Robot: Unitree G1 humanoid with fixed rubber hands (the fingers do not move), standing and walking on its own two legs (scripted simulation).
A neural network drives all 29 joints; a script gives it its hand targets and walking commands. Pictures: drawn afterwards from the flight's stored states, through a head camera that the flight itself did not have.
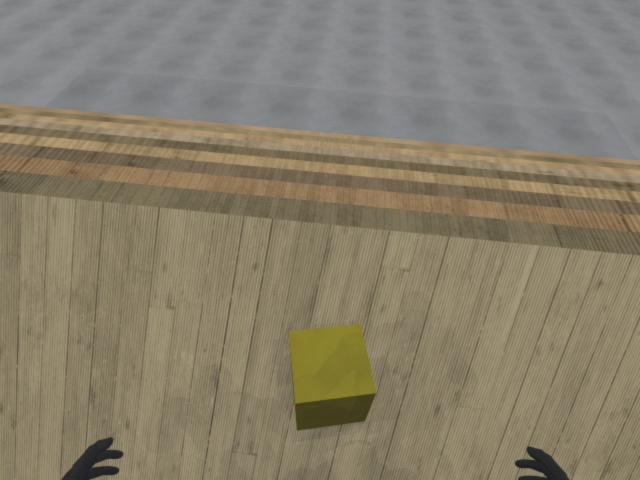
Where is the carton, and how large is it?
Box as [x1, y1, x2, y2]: [289, 324, 375, 430]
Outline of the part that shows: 360,324 289,331 297,430 362,421 365,419 374,397 375,389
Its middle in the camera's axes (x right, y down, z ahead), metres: +0.02 +0.41 +1.13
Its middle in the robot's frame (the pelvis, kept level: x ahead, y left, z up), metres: +0.48 -0.04 -0.65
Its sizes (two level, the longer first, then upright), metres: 0.210 0.200 0.250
